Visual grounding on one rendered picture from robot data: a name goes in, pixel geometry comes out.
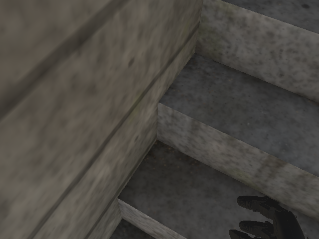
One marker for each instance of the stairs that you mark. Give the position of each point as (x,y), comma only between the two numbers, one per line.
(240,119)

